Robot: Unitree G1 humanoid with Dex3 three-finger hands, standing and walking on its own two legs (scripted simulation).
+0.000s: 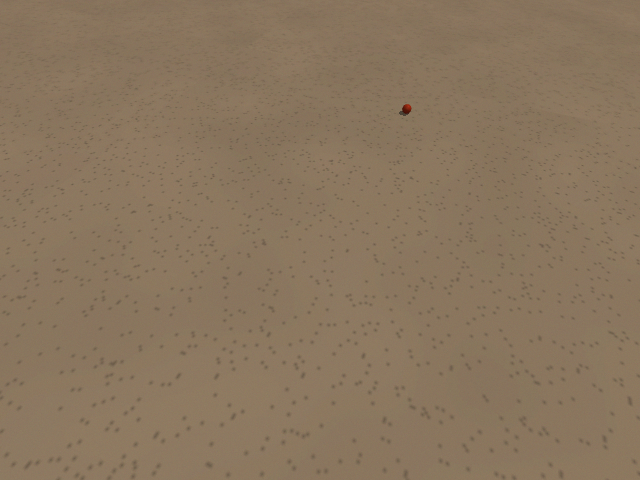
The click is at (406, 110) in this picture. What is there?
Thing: free ball
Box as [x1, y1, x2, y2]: [402, 104, 410, 113]
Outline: 408,104 404,105 402,108 402,110 405,113 410,111 410,106
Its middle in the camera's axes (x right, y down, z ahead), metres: +0.55 -0.81 +2.38
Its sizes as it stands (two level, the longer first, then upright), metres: 0.056 0.056 0.056
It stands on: the floor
